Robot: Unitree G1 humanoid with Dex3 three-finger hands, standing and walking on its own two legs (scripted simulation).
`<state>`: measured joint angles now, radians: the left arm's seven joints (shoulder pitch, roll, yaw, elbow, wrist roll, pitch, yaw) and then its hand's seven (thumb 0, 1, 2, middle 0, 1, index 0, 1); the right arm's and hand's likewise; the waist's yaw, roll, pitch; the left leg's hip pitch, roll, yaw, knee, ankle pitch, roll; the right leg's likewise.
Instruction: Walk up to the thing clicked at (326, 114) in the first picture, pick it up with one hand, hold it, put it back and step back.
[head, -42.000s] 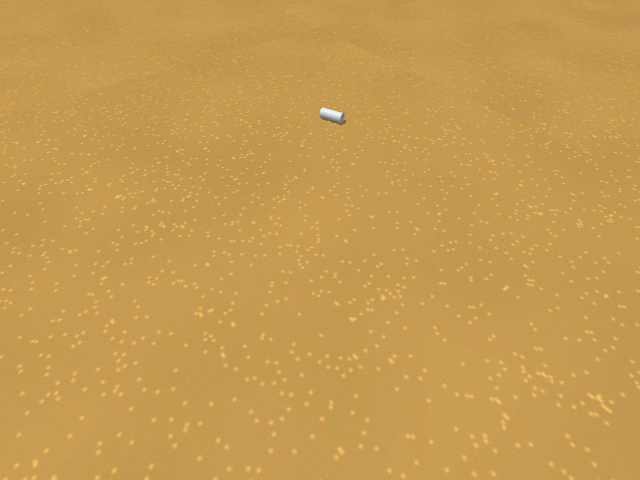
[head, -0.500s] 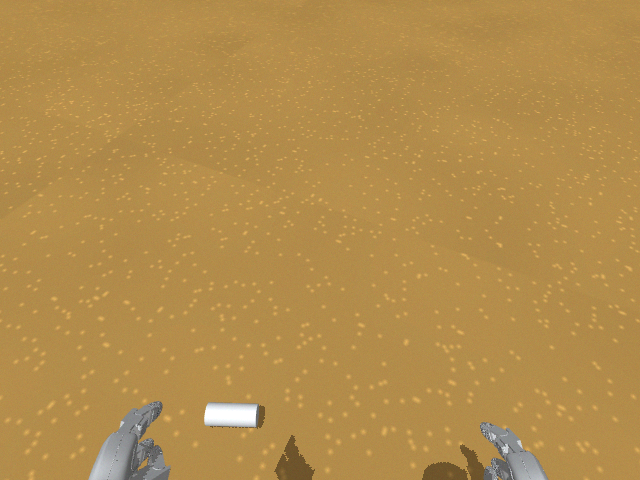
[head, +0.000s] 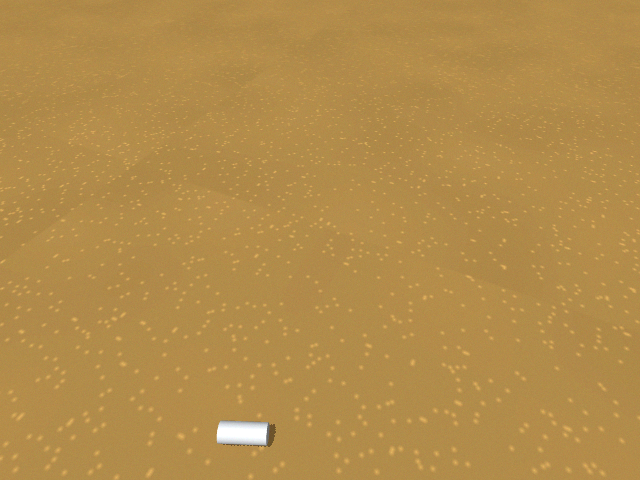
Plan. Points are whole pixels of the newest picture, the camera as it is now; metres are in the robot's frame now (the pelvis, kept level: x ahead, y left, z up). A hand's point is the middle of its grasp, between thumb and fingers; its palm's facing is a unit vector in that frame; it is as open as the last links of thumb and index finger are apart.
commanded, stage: stand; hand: left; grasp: from above
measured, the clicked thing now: (243, 432) +0.43 +0.23 -0.74
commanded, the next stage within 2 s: step back in 1.92 s
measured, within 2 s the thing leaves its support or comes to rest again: neither
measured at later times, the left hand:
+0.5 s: hand out of the picture +0.04 +0.23 -0.15, palm faces +0.02 -0.94 -0.34, open 7.3 cm
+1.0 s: hand out of the picture +0.08 +0.23 -0.14, palm faces +0.01 -0.94 -0.33, open 7.3 cm
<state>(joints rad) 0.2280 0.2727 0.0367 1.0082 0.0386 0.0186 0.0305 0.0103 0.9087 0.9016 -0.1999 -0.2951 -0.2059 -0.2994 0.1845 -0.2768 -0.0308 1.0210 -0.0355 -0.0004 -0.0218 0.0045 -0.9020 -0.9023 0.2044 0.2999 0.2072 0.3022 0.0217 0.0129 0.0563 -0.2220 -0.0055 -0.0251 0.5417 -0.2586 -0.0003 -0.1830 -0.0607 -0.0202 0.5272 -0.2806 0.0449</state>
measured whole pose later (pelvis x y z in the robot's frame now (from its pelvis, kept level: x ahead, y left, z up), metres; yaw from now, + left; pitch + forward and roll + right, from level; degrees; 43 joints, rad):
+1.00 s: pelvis +0.01 -0.01 +0.01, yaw +0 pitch -4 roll +0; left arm 0.12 0.30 0.03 1.14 0.02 0.00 0.01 0.01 0.91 0.90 -0.20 -0.30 -0.21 -0.30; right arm 0.12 -0.32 -0.01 1.13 -0.02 0.00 -0.01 0.00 -0.90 -0.90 0.20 0.30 0.21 0.30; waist 0.00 0.02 0.06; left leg -0.12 0.01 -0.03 0.35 -0.17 -0.02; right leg -0.08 -0.04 -0.03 0.35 -0.20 0.03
